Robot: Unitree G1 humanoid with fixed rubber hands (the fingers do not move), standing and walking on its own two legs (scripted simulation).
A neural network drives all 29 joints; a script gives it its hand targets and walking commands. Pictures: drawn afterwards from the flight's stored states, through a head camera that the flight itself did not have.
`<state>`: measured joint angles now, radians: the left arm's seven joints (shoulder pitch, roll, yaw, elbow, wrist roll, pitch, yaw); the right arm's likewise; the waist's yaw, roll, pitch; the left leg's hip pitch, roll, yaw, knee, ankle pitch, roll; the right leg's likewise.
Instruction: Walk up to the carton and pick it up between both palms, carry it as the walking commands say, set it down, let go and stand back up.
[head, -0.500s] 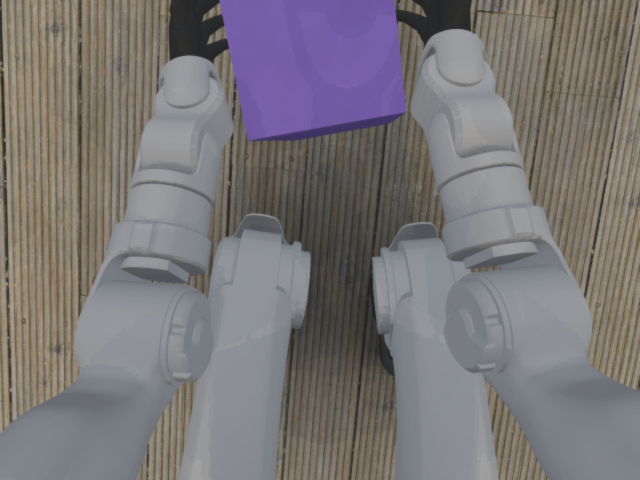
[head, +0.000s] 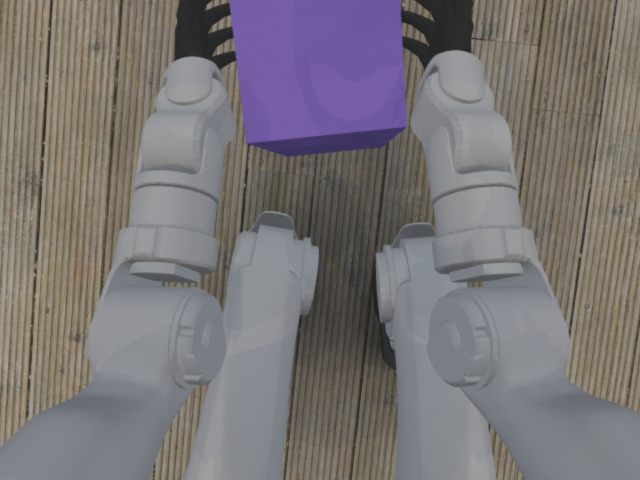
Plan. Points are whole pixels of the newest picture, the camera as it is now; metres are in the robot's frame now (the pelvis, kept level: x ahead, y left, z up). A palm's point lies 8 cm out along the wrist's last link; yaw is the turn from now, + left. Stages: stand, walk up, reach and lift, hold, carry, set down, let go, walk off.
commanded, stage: reach and lift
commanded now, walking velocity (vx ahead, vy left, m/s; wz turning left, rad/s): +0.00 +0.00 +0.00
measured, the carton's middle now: (325, 76) +0.53 +0.04 -0.16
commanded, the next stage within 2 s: none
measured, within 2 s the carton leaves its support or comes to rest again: neither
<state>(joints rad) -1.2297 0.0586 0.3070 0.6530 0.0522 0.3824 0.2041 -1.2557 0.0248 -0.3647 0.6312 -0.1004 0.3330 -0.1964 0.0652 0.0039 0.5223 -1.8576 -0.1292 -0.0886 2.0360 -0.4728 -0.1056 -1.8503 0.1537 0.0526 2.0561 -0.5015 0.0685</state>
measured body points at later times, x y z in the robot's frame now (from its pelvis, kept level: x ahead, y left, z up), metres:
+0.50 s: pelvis +0.00 -0.01 +0.06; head +0.29 +0.01 +0.39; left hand +0.51 +0.16 -0.02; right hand +0.53 -0.08 -0.01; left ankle +0.17 +0.13 -0.38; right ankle +0.17 -0.12 -0.38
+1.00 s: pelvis -0.01 -0.01 +0.11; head +0.26 +0.02 +0.47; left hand +0.49 +0.16 +0.06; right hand +0.51 -0.08 +0.07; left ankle +0.17 +0.13 -0.38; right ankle +0.16 -0.12 -0.38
